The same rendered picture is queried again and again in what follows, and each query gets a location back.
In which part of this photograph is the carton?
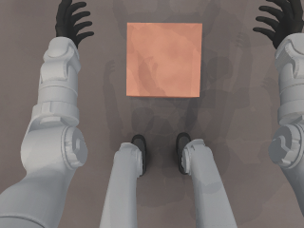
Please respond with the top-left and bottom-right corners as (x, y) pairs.
(126, 23), (202, 99)

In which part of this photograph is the right robot hand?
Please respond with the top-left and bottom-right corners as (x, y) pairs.
(253, 0), (304, 49)

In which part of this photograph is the left robot hand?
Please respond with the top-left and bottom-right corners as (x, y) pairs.
(55, 0), (94, 49)

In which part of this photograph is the right robot upper arm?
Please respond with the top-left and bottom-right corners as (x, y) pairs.
(268, 123), (304, 218)

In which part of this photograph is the robot right foot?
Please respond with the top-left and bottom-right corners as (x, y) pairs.
(176, 132), (191, 175)

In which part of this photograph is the robot left shin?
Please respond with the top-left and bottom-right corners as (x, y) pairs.
(113, 142), (141, 161)

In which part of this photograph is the right robot forearm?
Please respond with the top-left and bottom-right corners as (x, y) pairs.
(275, 32), (304, 126)

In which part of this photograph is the left robot forearm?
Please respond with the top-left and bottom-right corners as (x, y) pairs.
(20, 36), (82, 169)

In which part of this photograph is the left robot upper arm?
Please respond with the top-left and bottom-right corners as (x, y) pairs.
(0, 125), (88, 228)

